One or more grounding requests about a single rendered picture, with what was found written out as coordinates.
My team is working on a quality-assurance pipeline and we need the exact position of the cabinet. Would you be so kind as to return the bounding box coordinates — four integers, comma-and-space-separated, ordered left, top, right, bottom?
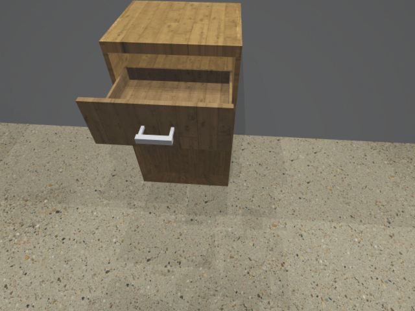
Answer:
99, 1, 243, 187

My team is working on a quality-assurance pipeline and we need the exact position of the handle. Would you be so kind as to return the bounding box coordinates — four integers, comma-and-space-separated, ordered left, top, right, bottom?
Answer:
134, 126, 174, 145

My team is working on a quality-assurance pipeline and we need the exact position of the drawer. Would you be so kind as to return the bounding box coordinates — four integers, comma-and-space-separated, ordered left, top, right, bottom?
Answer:
76, 66, 233, 151

